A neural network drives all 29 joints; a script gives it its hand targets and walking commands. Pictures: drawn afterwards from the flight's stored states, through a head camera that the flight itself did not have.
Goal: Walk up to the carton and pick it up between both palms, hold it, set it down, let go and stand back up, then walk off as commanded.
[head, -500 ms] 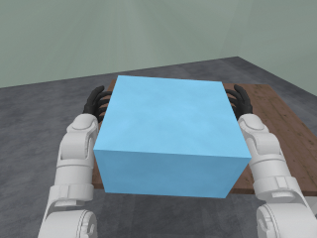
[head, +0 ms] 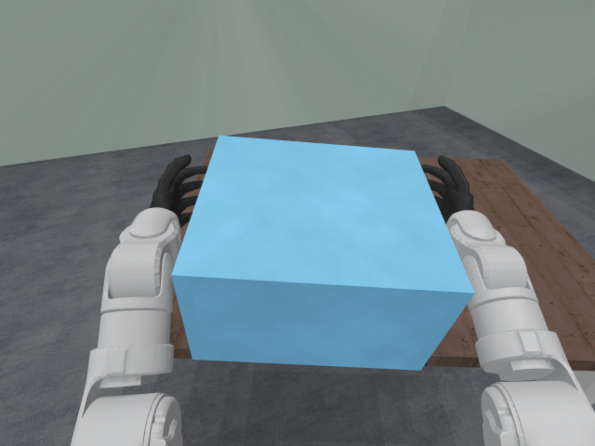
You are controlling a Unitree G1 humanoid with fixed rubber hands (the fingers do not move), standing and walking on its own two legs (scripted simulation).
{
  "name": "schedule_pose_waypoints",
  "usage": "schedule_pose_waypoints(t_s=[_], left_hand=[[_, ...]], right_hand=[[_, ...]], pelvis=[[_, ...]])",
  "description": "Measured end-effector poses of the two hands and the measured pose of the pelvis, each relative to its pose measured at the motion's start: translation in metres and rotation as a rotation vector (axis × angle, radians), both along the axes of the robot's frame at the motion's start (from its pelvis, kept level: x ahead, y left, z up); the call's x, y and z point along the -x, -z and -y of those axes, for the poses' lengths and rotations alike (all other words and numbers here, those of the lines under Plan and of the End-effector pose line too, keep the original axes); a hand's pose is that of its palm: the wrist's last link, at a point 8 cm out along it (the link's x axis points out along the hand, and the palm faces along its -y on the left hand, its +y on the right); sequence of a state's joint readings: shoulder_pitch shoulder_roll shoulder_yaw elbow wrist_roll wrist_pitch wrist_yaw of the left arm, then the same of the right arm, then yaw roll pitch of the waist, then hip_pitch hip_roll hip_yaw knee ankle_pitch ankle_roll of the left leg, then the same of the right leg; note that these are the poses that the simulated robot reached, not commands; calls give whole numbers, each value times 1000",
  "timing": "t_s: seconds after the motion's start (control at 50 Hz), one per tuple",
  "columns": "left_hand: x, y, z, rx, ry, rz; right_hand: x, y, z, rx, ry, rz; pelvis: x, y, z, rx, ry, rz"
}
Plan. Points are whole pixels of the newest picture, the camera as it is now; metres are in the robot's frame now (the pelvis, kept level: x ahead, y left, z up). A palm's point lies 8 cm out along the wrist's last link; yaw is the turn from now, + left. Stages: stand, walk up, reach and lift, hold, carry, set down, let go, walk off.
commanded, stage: reach and lift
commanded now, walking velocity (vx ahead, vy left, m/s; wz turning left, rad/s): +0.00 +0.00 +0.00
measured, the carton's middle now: (313, 245) +0.35 -0.01 +0.17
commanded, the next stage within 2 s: hold in 0.04 s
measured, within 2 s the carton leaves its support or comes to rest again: neither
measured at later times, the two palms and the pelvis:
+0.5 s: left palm (155, 219) +0.34 +0.18 +0.21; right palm (455, 208) +0.35 -0.19 +0.22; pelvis -0.01 +0.00 +0.00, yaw +0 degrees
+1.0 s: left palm (153, 211) +0.34 +0.18 +0.22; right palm (453, 202) +0.36 -0.19 +0.22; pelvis -0.01 +0.00 +0.00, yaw +0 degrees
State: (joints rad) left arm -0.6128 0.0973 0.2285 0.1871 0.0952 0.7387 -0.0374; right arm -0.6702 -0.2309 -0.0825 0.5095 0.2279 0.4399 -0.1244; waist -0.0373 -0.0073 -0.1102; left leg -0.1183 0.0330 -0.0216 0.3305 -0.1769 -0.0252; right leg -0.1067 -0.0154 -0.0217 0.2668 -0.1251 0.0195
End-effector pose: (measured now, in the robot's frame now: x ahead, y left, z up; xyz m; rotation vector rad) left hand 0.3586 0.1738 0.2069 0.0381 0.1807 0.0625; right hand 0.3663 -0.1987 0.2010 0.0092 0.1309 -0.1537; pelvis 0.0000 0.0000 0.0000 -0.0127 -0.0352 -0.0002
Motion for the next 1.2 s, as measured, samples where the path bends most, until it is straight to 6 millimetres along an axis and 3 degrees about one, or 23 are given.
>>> schedule_pose_waypoints(t_s=[0.2,0.34,0.72,0.96,1.2], left_hand=[[17,-13,-3,3,-9,33],[26,-9,-9,39,-19,19],[6,-5,-2,41,-6,-3],[14,-15,-10,42,-35,19],[16,-15,-5,40,-19,12]], right_hand=[[14,-15,-3,2,-9,34],[17,-20,-9,2,-25,23],[4,-15,-2,2,-6,2],[3,-23,-10,2,-31,24],[11,-23,-5,1,-18,17]], pelvis=[[9,0,0,-1,0,13],[16,0,1,-1,-1,21],[4,0,0,0,-1,6],[5,0,0,0,-1,7],[8,0,0,0,-1,11]])
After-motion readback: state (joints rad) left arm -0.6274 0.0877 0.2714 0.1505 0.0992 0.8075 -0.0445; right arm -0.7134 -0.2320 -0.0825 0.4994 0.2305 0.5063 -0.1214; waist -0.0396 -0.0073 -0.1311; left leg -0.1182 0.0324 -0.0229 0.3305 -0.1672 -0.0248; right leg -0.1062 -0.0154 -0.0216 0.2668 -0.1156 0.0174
